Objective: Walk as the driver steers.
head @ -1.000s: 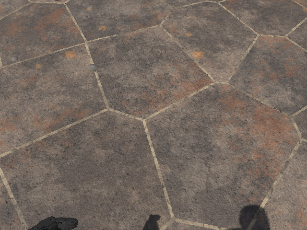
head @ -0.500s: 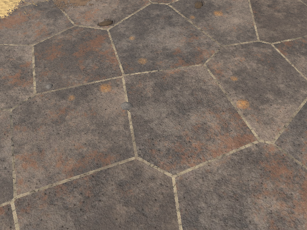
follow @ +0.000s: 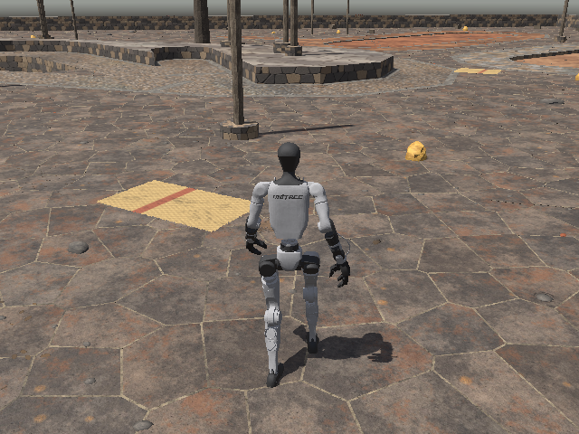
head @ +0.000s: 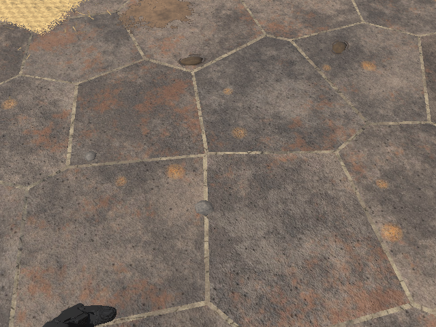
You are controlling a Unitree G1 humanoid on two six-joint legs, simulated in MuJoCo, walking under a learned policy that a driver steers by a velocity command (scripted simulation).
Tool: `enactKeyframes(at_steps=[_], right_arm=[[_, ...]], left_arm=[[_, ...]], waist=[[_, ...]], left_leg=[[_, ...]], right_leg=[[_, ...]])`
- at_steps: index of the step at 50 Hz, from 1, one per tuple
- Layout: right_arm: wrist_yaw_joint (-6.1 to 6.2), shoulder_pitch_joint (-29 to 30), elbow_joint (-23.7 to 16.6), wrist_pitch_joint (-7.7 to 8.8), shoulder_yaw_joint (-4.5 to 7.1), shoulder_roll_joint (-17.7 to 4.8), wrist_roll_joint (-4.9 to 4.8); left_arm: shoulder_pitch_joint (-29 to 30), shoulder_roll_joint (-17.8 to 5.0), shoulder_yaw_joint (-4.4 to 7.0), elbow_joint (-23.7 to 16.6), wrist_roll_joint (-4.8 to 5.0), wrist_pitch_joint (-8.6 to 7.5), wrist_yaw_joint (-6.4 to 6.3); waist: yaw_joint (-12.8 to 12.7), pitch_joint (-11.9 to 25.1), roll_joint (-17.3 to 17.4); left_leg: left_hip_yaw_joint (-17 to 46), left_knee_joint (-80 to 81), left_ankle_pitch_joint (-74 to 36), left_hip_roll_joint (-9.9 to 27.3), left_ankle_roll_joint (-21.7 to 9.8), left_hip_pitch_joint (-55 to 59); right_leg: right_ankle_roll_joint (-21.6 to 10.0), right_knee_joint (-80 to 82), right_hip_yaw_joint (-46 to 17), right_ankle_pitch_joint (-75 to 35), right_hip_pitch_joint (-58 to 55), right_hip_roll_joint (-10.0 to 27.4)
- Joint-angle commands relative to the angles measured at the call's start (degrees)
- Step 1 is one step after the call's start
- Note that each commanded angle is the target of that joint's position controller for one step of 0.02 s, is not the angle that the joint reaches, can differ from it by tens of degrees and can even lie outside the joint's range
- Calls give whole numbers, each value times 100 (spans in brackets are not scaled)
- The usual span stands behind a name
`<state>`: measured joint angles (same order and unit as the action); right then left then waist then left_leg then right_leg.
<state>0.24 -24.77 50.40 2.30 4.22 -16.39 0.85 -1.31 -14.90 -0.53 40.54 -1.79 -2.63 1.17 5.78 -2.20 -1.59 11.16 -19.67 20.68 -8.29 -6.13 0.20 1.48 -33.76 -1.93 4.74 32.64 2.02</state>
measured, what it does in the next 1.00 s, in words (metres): walks ahead: right foot, then left foot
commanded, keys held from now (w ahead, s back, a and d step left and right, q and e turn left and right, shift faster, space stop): w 0.42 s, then w+e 0.30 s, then e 0.28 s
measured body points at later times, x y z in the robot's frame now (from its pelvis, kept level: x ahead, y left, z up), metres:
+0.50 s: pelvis +0.26 +0.00 +0.00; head +0.29 +0.01 +0.45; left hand +0.18 +0.25 -0.14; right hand +0.50 -0.19 -0.09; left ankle +0.37 +0.11 -0.72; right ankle +0.16 -0.12 -0.73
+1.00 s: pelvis +0.49 +0.02 -0.01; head +0.53 +0.01 +0.44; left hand +0.68 +0.23 -0.12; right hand +0.46 -0.24 -0.15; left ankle +0.37 +0.11 -0.73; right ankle +0.59 -0.06 -0.73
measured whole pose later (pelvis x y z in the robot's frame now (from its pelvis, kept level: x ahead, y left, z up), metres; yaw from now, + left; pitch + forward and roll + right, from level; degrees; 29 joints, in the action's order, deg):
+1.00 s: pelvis +0.49 +0.02 -0.01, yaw -8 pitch +0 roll +2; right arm 1.9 -19.9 52.0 3.2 2.3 -13.0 0.3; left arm -6.5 -13.3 2.4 44.6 -2.9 -1.2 2.8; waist 2.2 -4.3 -1.2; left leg -16.4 -31.2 26.3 1.9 -0.7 -2.2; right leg -6.2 -32.0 5.7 4.1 26.5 -0.8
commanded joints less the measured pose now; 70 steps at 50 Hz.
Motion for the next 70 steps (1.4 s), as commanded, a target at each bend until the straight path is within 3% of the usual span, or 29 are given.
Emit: enactKeyframes(at_steps=[1, 2, 3, 4, 5, 6, 7, 11, 18, 22, 24, 26, 27, 28, 29, 30, 33, 39, 43, 48, 50, 51, 52, 53, 55, 56, 63, 66, 70], right_arm=[[26, 333, -393, 101, 233, -1069, 21], [-27, 327, -395, 155, 184, -913, -35], [-48, 61, -584, 211, 42, -396, -161], [-58, -554, -642, 187, 10, -304, -145], [-12, -397, -403, 99, 39, -621, 47], [-65, 58, -425, 90, 26, -601, 90], [-103, 314, -494, 86, 0, -494, 89], [-215, 442, -552, -46, -53, -357, 164], [-335, 2014, -1041, -4, -299, -54, 134], [-280, 2440, -1181, 35, -307, -172, 94], [-222, 2224, -1146, 84, -273, -240, 116], [-106, 905, -693, 209, -129, -519, 234], [-14, -128, -582, 254, 0, -1010, 352], [15, -210, -543, 170, 130, -1493, 276], [4, 139, -606, 125, 44, -1006, 128], [-12, 619, -654, 147, -65, -639, 96], [-1, 980, -579, 270, -168, -207, 61], [70, 677, -306, 406, -118, -251, -11], [117, 679, -205, 329, -102, -326, -24], [222, 641, -128, 165, 33, -638, -63], [196, 650, -187, 67, 65, -694, -88], [156, 176, -400, 41, -56, -151, 4], [144, -32, -547, -79, -54, -228, -59], [141, 247, -504, -133, -51, -376, 43], [152, 921, -607, -135, -51, -341, 53], [158, 927, -649, -205, -41, -359, 117], [172, 1065, -748, -493, -52, -240, 98], [181, 1391, -877, -514, -35, -302, 74], [209, 1505, -951, -445, -54, -296, 14]], left_arm=[[-835, -871, 281, -117, 19, -184, -98], [-1606, -1074, 361, 58, -56, -263, -168], [-2372, -1519, 472, 45, -196, -277, -262], [-2154, -1812, 574, 105, -172, -171, -230], [-1797, -1214, 492, 70, -49, -121, -185], [-1474, -754, 392, 38, 5, -128, -142], [-1298, -586, 346, 72, -20, -143, -120], [-1673, -596, 348, 431, 63, -333, -69], [-2045, -672, 393, 785, 124, -320, -26], [-2444, -843, 442, 1012, 118, -270, -24], [-2439, -923, 460, 1080, 103, -219, -49], [-2436, -808, 417, 1111, 142, -197, -61], [-2305, -521, 328, 853, 159, -226, -52], [-2881, -70, 251, 752, 274, -193, -82], [-2516, -710, 419, 901, 122, -89, -143], [-2250, -622, 440, 849, 134, -83, -93], [-2224, -371, 439, 959, 33, 76, 11], [-1460, -118, 442, 640, -13, 227, 131], [-752, 81, 314, 354, 5, 205, 205], [-1202, -259, 420, 323, -105, 175, 176], [-2120, -595, 565, 551, -182, 25, 50], [-2106, -1302, 724, 503, -132, -14, -27], [-2252, -1645, 858, 384, 162, 102, -43], [-1955, -1408, 829, 218, 262, 227, -90], [-1274, -744, 629, 186, 203, 340, -165], [-1169, -618, 599, 183, 214, 355, -188], [-1145, -891, 700, 121, 85, 357, -114], [-1217, -930, 733, 98, 72, 442, -119], [-1268, -958, 771, 92, 37, 482, -105]], waist=[[-780, 538, 536], [-1143, 1020, 203], [-1286, 1897, -592], [-827, 2082, -1663], [-717, 1258, -637], [-737, 587, -60], [-665, 296, -20], [-509, 263, -432], [-736, -76, -409], [-865, -106, -376], [-699, -65, -335], [-128, 632, 94], [293, 1448, 798], [10, 1865, 1943], [-15, 1187, 838], [-225, 558, 676], [-575, 91, 802], [-723, -115, 578], [-580, -135, 758], [-758, 316, 792], [-1208, 920, 170], [-803, 1384, -988], [-906, 2343, -1226], [-941, 2039, -256], [-698, 626, 177], [-579, 466, 69], [-588, 701, -258], [-730, 561, -428], [-805, 517, -476]], left_leg=[[891, -1010, -4404, 1282, -237, -470], [564, -2151, -4003, 940, -101, -895], [-1, -3839, -1985, 491, 74, -1893], [-430, -4831, 1165, -97, 165, -3187], [-298, -5266, 699, 412, 110, -3581], [-340, -5093, 186, 572, 137, -3524], [-397, -4802, -53, 719, 166, -3438], [-527, -4314, -228, 791, 312, -3189], [-1251, -2203, -1504, 1140, 530, -3169], [-1438, -1508, -1429, 1029, 395, -2716], [-1451, -1177, -1123, 892, 290, -2299], [-1286, -598, -1173, 877, 79, -405], [206, -378, -426, 2316, -212, 931], [2322, 366, 15, 3535, -740, 1679], [2091, 465, 378, 3268, -650, 1002], [1265, 603, 50, 2971, -512, 362], [-202, 988, -1286, 2378, -174, -576], [-1542, 867, -4149, 2276, -249, -532], [-2299, 534, -4663, 2020, -130, -723], [-2348, -1008, -5812, 2262, 8, -105], [-2460, -3221, -4234, 1930, 340, -561], [-2445, -4924, 590, 1288, 582, -2062], [-1463, -6294, 1928, 443, 764, -3180], [-942, -6310, 1471, 862, 761, -3455], [-917, -5508, 695, 1157, 773, -3502], [-885, -5107, 501, 1224, 793, -3253], [-866, -3899, 95, 999, 871, -2880], [-785, -3444, 43, 932, 894, -2997], [-737, -2848, 178, 754, 802, -2757]], right_leg=[[-282, 585, 174, 331, -1868, -382], [-496, 802, -125, 348, -3027, 22], [-893, 1011, -1905, 1522, -4414, 1538], [-1512, 1747, -4305, 1608, -4776, 2359], [-1530, 1761, -4040, 2383, -4075, 2156], [-1414, 1879, -3097, 2195, -3315, 1826], [-1262, 2011, -2379, 1570, -2885, 1513], [-1234, 2178, -1193, -503, -2530, 1107], [-1186, 2606, -201, -736, -2344, 793], [-1107, 2315, -312, -1184, -2665, 1033], [-1053, 1880, -439, -1683, -2829, 1104], [-854, 202, -116, -2147, -2392, 648], [-710, -1467, 161, -444, -1426, 277], [-576, -2994, 412, 2616, 146, -518], [-650, -3426, -102, 2362, 487, -188], [-671, -3333, -198, 1834, 486, 19], [-515, -2998, -77, 1254, 15, 278], [-279, -2564, 192, 394, 525, 256], [-333, -833, 691, -421, -242, 29], [-780, -119, 912, 318, -1081, -408], [-1093, 887, 558, -972, -2360, -415], [-1551, 158, -1151, -4605, -3707, 1201], [-2730, 624, -3124, -4992, -4562, 2088], [-2637, 999, -2724, -3606, -4108, 1943], [-2116, 1473, -1991, -2165, -2614, 1302], [-1910, 1580, -1732, -1937, -2203, 1033], [-1481, 1873, -1764, 111, -1722, 515], [-1401, 2074, -2192, 1468, -1755, 481], [-1345, 2013, -2545, 1575, -1833, 463]])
